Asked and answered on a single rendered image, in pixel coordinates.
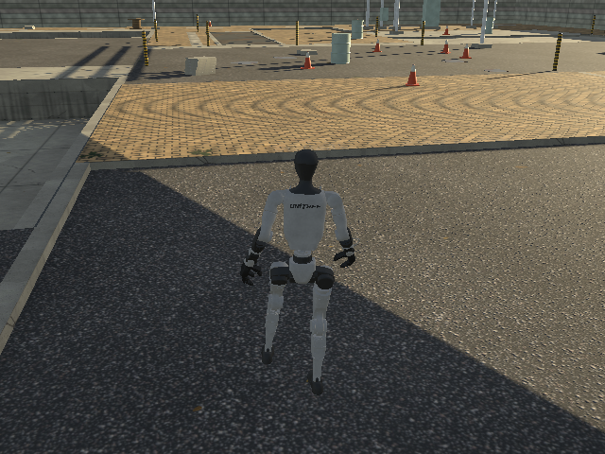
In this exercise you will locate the right robot thigh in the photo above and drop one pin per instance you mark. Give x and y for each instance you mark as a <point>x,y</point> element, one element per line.
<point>324,280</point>

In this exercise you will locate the robot left hand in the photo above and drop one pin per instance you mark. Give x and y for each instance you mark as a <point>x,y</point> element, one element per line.
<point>245,271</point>

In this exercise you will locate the right robot upper arm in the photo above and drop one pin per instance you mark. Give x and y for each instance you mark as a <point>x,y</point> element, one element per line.
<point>338,212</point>

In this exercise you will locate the left robot forearm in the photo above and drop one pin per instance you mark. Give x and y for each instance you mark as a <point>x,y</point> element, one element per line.
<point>255,250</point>

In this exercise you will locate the left robot thigh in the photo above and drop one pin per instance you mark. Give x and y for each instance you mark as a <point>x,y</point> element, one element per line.
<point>278,276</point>

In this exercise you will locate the left robot upper arm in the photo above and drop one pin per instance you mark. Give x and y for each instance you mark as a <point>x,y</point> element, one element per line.
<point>274,199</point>

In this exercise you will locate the right robot forearm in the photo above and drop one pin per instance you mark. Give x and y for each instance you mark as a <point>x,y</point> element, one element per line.
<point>347,245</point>

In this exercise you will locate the robot thigh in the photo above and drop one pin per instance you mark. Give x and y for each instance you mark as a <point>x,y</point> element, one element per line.
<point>278,276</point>
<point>324,280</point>

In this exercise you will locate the robot right hand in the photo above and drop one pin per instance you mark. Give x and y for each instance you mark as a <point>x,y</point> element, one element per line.
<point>349,262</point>

